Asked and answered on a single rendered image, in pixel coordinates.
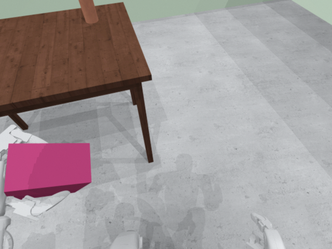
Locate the right robot hand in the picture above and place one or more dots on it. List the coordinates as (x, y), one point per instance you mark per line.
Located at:
(271, 238)

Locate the robot left forearm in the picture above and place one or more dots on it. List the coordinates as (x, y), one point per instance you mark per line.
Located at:
(6, 240)

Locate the sponge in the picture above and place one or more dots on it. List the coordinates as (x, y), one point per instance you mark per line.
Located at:
(44, 169)

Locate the table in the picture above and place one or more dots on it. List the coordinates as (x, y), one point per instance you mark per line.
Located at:
(53, 58)

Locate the left robot hand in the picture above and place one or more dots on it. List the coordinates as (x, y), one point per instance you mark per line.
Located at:
(28, 207)

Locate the left robot thigh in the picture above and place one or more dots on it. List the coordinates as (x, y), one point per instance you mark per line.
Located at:
(128, 240)

